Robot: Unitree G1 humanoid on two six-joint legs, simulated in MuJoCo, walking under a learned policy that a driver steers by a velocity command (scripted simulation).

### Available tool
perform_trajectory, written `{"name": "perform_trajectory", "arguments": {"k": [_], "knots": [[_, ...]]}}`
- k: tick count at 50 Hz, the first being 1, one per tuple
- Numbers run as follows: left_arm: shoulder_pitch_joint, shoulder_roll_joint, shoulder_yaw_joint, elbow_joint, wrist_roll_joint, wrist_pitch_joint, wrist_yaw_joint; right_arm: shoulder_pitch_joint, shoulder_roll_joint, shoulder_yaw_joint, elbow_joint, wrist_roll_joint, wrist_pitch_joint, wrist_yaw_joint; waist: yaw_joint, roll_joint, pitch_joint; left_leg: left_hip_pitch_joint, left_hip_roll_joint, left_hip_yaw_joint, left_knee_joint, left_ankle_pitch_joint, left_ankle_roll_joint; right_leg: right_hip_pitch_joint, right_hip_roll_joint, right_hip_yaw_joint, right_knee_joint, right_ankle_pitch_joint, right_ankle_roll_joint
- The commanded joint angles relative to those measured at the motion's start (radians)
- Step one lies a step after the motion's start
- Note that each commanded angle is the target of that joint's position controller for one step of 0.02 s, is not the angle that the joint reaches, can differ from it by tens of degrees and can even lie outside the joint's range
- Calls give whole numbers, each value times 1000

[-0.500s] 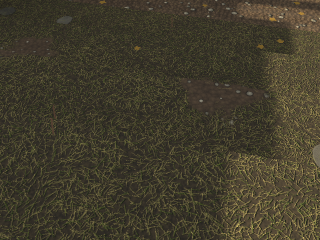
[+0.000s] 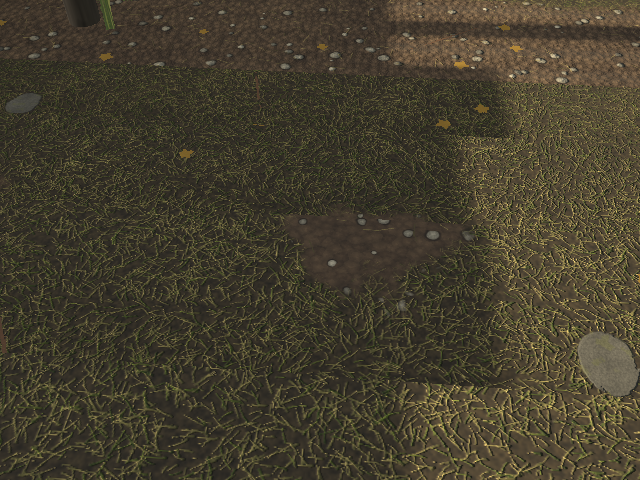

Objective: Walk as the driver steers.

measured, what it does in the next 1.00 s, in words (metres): goes down: left foot 0.17 m lower, then right foot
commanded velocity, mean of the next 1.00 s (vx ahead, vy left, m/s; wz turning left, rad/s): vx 0.11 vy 0.00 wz -0.22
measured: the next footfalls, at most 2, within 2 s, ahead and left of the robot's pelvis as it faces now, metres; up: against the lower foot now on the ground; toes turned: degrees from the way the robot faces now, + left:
left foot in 0.26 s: +0.30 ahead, +0.10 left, -0.17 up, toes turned -5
right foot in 0.52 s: +0.28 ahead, -0.14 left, -0.17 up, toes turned -16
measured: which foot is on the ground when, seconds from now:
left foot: up 0.00-0.24, down 0.26-1.00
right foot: down 0.00-0.26, up 0.28-0.50, down 0.52-1.00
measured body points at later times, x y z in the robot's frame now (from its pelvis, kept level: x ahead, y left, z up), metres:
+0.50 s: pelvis +0.22 +0.01 -0.14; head +0.24 +0.00 +0.31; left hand +0.37 +0.21 -0.26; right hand +0.24 -0.24 -0.27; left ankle +0.26 +0.10 -0.87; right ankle +0.24 -0.13 -0.82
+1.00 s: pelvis +0.27 -0.02 -0.14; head +0.28 -0.03 +0.31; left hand +0.45 +0.20 -0.26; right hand +0.30 -0.30 -0.27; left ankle +0.26 +0.10 -0.87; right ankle +0.25 -0.13 -0.87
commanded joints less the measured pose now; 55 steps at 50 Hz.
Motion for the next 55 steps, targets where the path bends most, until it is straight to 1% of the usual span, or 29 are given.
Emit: {"name": "perform_trajectory", "arguments": {"k": [1,3,4,5,6,8,10,11,12,13,14,15,16,17,18,19,20,21,22,24,26,27,28,29,30,32,34,38,55], "knots": [[-36,22,-30,-39,-5,14,-2,-81,-11,13,-148,-20,-2,-22,-75,41,80,-374,55,-46,-61,189,-26,-47,-270,474,-269,460,-256],[-107,-2,-49,-92,-2,13,32,-30,18,32,-162,-37,1,-35,-122,-28,51,-32,56,49,-285,559,-33,-379,-103,252,-231,362,-157],[-48,-29,-62,-93,-9,-1,62,-32,-18,27,-150,-43,-12,-25,-77,10,41,2,64,36,-445,873,-53,-395,-14,171,-169,208,-97],[-6,14,-58,-92,-14,-5,76,-76,-26,26,-176,-27,-17,-26,-61,-15,33,24,51,65,-478,923,-72,-418,-15,207,-110,156,-82],[16,58,-40,-90,-16,-2,81,-65,-40,31,-164,4,-14,-15,-27,65,49,157,51,100,-727,1107,-71,-505,40,130,-58,-16,-37],[106,126,-35,-82,-23,7,45,-51,-37,24,-177,20,14,-9,-51,6,76,409,35,156,-740,998,-104,-623,1,249,-51,-124,-64],[199,84,-53,-71,-61,16,23,-100,-77,16,-196,-19,38,-9,-22,3,138,288,67,90,-971,879,-87,-366,-59,414,51,-115,-90],[207,82,-57,-61,-75,34,21,-84,-123,-1,-161,-6,40,-12,-1,-3,136,246,76,82,-1125,936,-67,-188,-49,431,147,-70,-73],[198,81,-67,-61,-99,56,17,31,-148,-16,-107,5,30,-19,-49,7,113,336,107,99,-1292,1048,-24,-105,-19,424,301,83,-26],[185,76,-83,-64,-72,78,-16,235,-151,-28,-54,0,20,-30,-138,25,-15,627,209,82,-1236,1191,78,-171,6,348,534,301,45],[418,-100,-110,-60,-31,79,-31,334,-219,-45,-61,21,16,-30,-36,320,-477,1270,484,-100,-681,1973,413,-494,69,163,994,-333,172],[324,21,-93,-131,-37,99,-21,295,-192,-50,-106,-12,26,-14,-146,192,-566,1374,567,-280,-697,1994,520,-744,90,139,1230,-490,210],[101,82,-66,-214,-45,127,-10,245,-202,-54,-125,-47,32,-24,-176,59,-389,1160,513,-209,-766,1815,394,-830,54,130,1270,-405,208],[34,93,-60,-278,-25,142,7,50,-210,-44,-166,-13,32,-6,-87,81,-300,899,531,-280,-865,1353,372,-853,-17,147,1179,-325,218],[-4,64,-64,-278,-8,146,17,-83,-127,-10,-193,31,15,5,-11,20,-160,549,478,-187,-947,1256,349,-737,-93,173,1004,-243,210],[68,-3,-91,-241,-13,147,5,-125,-92,11,-183,52,7,20,77,-5,-85,177,403,-42,-1005,1360,322,-449,-145,141,914,-188,218],[164,-24,-92,-172,3,141,-15,-99,-61,17,-164,46,-12,4,86,1,-34,15,286,48,-1056,1253,281,-303,-177,117,731,69,219],[216,-47,-92,-129,12,134,-40,-98,-49,23,-144,51,-22,9,118,29,-35,-72,201,114,-1032,1175,238,-192,-187,79,637,199,230],[242,-37,-86,-95,-1,131,-67,-195,-57,24,-171,59,-33,0,139,-70,-46,-137,90,223,-1015,869,147,-63,-222,51,182,462,231],[96,-8,-67,-78,-46,135,-92,-113,-153,-4,-113,79,-29,1,68,40,-9,-146,93,180,-1021,728,113,92,-150,-67,-44,457,266],[116,112,-22,-69,-46,92,-55,-60,-171,-9,-88,76,-22,43,84,19,-77,-33,206,48,-906,776,108,206,-134,-29,-141,522,212],[66,164,-5,-87,-49,70,-33,-38,-119,2,-86,88,-18,63,70,-28,-136,81,200,32,-860,706,57,185,-191,28,-215,739,156],[-120,223,-1,-137,-66,58,-25,156,-92,-11,-65,92,-11,48,-103,-126,-189,187,123,111,-870,436,-4,153,-266,97,-254,814,20],[-233,185,-6,-168,-57,59,-35,202,-134,-27,-38,100,-2,15,-127,-118,-145,219,59,168,-868,274,-34,68,-281,128,-303,619,-45],[-255,153,-11,-165,-59,66,-37,95,-161,-41,-66,88,9,-2,-100,-99,-104,230,40,189,-857,193,-43,-5,-256,117,-336,405,-23],[-253,123,-7,-138,-87,81,-37,15,-129,-47,-76,82,18,-12,-87,-73,-31,235,47,194,-889,179,-32,-79,-225,120,-370,162,37],[-204,147,7,-110,-80,86,-35,12,-78,-37,-57,94,6,0,-57,-56,-10,214,52,178,-927,268,-19,-28,-205,92,-351,212,47],[-217,134,12,-89,-74,84,-25,-40,-107,-56,-53,82,1,0,-43,-48,-70,251,60,184,-905,414,-12,53,-183,54,-312,394,41],[-280,173,29,-10,-70,93,-8,-68,-148,-82,49,74,1,-8,-46,-3,-45,226,78,192,-854,391,-32,113,-128,3,-293,452,41]]}}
